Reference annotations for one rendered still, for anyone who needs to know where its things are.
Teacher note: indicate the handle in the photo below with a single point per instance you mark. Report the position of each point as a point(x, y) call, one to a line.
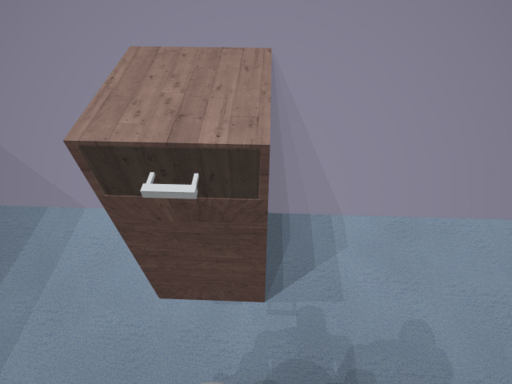
point(150, 190)

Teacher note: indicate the drawer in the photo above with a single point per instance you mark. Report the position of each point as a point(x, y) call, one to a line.
point(223, 172)

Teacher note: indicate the cabinet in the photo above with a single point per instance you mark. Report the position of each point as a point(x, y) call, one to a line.
point(196, 249)

